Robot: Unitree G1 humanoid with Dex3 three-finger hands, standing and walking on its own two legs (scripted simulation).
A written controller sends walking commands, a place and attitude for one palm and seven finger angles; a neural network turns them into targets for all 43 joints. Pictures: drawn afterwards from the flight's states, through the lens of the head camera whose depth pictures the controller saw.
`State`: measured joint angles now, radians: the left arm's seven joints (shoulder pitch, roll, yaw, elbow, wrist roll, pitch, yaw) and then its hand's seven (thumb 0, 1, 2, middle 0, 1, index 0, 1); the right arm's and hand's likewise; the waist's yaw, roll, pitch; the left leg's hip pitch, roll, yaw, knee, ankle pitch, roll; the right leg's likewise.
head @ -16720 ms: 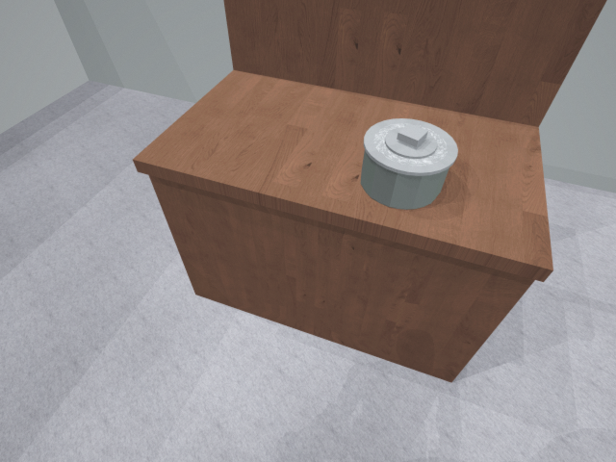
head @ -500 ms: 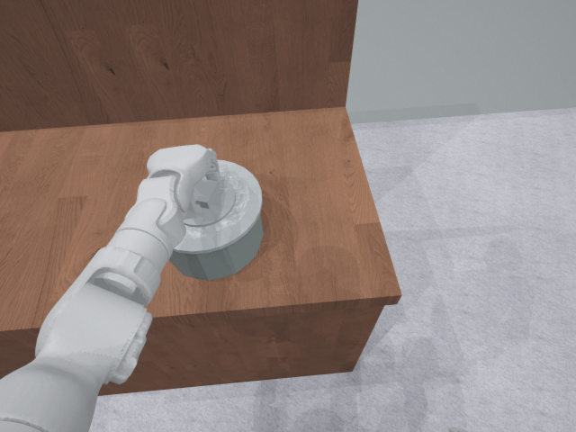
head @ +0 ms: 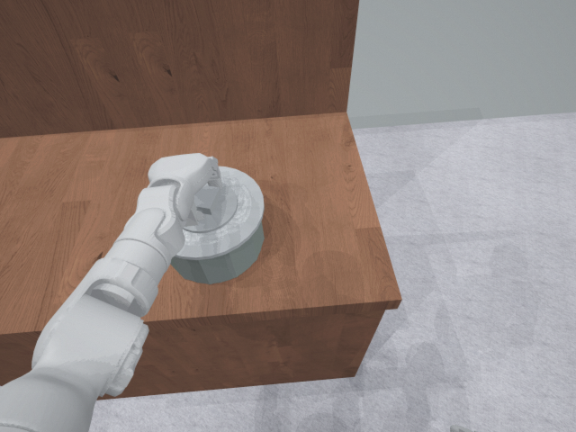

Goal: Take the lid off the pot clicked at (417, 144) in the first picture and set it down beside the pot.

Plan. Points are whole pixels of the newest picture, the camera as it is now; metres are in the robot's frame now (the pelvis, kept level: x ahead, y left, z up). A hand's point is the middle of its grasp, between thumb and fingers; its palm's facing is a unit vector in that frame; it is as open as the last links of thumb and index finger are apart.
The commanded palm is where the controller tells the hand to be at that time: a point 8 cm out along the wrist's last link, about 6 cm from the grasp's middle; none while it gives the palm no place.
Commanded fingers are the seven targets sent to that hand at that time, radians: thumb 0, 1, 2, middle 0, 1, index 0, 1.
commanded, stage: lift the lid straight up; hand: left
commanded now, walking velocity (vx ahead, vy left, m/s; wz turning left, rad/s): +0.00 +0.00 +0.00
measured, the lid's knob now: (202, 199) +0.48 +0.14 +0.03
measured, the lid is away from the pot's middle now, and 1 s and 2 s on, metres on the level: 0.01 0.00 0.01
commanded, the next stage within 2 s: move the lid sideways beside the pot in 1.86 s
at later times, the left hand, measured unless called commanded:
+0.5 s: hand (186, 188) +0.45 +0.14 +0.09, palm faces -0.30 -0.07 -0.95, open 8.3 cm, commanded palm +0.44 +0.15 +0.17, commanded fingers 0.00 0.65 0.99 -1.06 -1.13 -0.74 -0.99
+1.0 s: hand (177, 171) +0.44 +0.15 +0.13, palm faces -0.27 -0.06 -0.96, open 8.3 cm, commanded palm +0.44 +0.15 +0.21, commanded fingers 0.00 0.65 0.99 -1.06 -1.13 -0.74 -0.99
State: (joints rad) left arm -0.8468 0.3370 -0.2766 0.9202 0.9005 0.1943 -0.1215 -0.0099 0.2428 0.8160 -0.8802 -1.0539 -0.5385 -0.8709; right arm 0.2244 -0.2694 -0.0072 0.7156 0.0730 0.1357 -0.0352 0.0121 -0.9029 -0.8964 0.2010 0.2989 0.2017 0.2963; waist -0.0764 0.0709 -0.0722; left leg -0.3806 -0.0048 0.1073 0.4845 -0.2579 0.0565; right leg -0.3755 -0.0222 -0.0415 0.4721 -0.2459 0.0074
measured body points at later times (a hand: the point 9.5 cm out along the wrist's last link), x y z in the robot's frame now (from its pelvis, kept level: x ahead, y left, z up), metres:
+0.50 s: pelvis +0.00 +0.00 +0.00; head +0.04 -0.03 +0.45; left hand +0.46 +0.15 +0.14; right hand +0.11 -0.26 -0.13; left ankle -0.01 +0.08 -0.74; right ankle -0.01 -0.13 -0.74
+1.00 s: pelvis -0.01 +0.00 +0.00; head +0.02 -0.03 +0.45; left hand +0.45 +0.15 +0.18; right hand +0.12 -0.25 -0.13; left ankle -0.01 +0.08 -0.74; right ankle -0.01 -0.13 -0.74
